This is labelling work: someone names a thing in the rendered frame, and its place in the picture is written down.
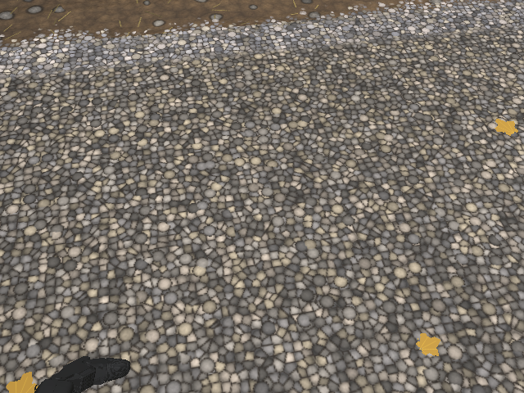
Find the robot left hand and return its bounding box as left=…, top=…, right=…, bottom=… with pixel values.
left=34, top=356, right=130, bottom=393

